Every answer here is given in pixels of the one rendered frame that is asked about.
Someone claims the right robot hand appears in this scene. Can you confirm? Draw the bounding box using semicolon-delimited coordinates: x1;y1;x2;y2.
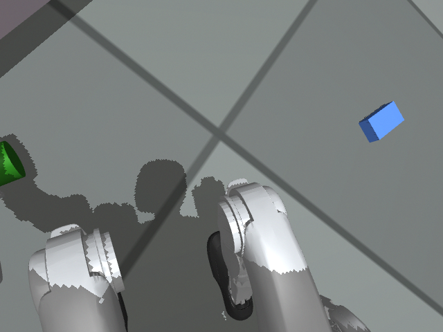
320;295;371;332

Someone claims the right robot foot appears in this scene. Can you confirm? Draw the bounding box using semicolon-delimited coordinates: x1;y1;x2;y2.
207;231;253;321

